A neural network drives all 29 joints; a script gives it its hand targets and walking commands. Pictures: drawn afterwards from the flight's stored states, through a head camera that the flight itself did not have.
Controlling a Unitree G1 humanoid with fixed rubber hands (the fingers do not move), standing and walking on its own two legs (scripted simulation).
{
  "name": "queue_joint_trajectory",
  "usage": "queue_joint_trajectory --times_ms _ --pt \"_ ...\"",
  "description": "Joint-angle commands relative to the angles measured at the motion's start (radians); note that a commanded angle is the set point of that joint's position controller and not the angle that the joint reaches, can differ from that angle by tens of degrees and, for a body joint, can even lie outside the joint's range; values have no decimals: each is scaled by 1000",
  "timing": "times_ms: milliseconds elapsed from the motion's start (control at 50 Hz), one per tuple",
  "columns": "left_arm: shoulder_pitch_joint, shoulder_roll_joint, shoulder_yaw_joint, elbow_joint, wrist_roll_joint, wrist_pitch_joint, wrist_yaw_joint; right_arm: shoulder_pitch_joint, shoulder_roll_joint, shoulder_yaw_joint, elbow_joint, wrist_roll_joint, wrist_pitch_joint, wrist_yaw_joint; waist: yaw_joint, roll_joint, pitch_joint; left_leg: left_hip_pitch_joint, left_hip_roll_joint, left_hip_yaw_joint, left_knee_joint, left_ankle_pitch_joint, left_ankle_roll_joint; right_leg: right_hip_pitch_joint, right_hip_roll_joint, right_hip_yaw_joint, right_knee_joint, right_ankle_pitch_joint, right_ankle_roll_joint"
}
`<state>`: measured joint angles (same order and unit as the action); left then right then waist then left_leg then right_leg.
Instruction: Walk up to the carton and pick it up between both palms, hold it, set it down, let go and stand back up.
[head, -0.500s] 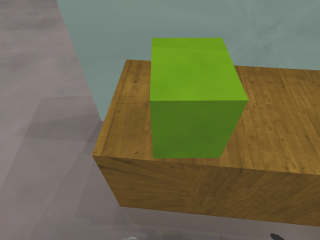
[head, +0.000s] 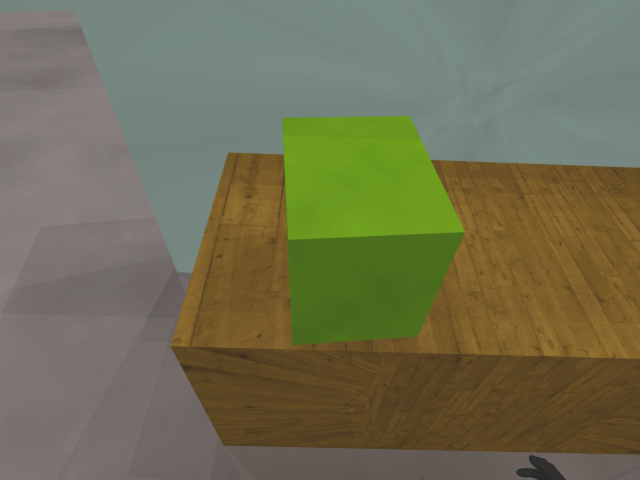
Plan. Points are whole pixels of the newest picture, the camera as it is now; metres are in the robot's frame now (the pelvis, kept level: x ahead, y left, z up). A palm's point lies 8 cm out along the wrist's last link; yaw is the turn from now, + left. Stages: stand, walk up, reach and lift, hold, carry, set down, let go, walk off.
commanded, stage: walk up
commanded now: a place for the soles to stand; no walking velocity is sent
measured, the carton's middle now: (351, 229) +0.54 -0.05 -0.02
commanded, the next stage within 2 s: reach and lift in 0.40 s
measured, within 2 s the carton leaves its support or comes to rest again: neither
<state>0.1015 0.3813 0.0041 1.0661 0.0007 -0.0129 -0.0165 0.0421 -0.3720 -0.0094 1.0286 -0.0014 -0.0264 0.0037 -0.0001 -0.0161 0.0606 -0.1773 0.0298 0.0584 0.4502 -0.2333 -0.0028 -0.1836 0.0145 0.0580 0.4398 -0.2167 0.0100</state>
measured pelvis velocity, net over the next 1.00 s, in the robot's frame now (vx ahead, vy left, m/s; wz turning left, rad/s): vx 0.02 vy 0.00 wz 0.01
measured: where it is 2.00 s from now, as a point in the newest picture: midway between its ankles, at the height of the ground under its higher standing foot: outside the picture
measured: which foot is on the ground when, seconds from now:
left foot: down 0.00-1.00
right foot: down 0.00-1.00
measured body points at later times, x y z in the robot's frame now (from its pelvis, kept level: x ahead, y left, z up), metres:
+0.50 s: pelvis -0.01 -0.01 -0.01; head +0.03 +0.00 +0.44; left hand +0.12 +0.30 -0.13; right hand +0.12 -0.31 -0.13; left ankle +0.01 +0.12 -0.74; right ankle +0.02 -0.13 -0.74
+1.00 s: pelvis +0.02 +0.00 +0.00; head +0.03 +0.01 +0.44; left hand +0.18 +0.26 -0.09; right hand +0.17 -0.29 -0.09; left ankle +0.01 +0.12 -0.74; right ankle +0.02 -0.13 -0.74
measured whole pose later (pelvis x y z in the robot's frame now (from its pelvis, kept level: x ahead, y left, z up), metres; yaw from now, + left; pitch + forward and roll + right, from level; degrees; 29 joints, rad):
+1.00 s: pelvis +0.02 +0.00 +0.00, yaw +1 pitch -4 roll +0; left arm 0.18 0.24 0.08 0.41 0.03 0.37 0.05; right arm 0.16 -0.34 -0.10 0.78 0.03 -0.11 0.14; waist 0.00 -0.02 0.08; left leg -0.16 0.04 0.04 0.52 -0.30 -0.01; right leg -0.15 0.02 0.04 0.50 -0.28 0.00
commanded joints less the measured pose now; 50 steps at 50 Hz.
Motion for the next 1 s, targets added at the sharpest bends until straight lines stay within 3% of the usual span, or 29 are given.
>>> queue_joint_trajectory --times_ms 0,120,380,400,420,480,520,600,640,800,980 --pt "-35 196 33 -30 -1 -17 10 -56 -209 -43 -43 1 -19 -6 -6 33 -103 59 113 -119 -124 90 16 2 -121 97 -98 184 -42" --pt "-43 200 33 -14 1 -17 11 -56 -210 -40 -17 -4 -17 -5 -7 -8 -102 70 113 -116 -143 67 14 4 -124 102 -125 161 -36" --pt "-43 193 39 -11 4 -12 16 -42 -196 -40 13 -8 -13 -8 -5 -6 -104 85 112 -94 -145 74 14 -1 -123 110 -126 181 -36" --pt "-394 183 117 -362 43 138 45 -346 1 -100 -96 -107 -155 11 16 -77 -46 -88 -56 53 39 -110 -30 -128 32 -85 4 -168 -19" --pt "-388 156 96 -440 20 254 62 -285 -62 -141 -110 -115 -146 45 8 -71 -1 -92 -34 63 57 -189 -17 -162 8 -65 30 -267 -34" --pt "-330 142 75 -572 29 419 48 -186 -129 -175 -134 -63 -116 54 -13 -73 -107 73 -25 33 168 -143 -20 -255 -25 -63 42 -179 -64" --pt "-247 111 76 -626 51 482 37 -125 -161 -199 -154 -40 -100 58 -29 16 -212 90 -7 33 151 -27 -23 -165 4 -105 77 15 -49" --pt "-68 70 114 -693 107 507 29 5 -199 -177 -183 3 -101 68 -35 94 -289 218 -21 -3 178 278 -56 -111 27 -128 90 298 -40" --pt "-41 59 132 -721 132 498 32 11 -214 -161 -195 12 -102 77 -24 83 -261 235 -24 -11 163 325 -58 -97 40 -131 77 305 -31" --pt "-86 -1 122 -783 77 422 58 -4 -167 -136 -328 28 -100 113 -5 2 -110 138 -40 0 45 157 -30 -77 40 -89 2 231 -27" --pt "-14 -56 86 -820 8 304 80 52 -149 -150 -396 42 -142 138 0 -4 -132 181 -42 7 -23 181 -36 -64 40 -73 -62 243 -29"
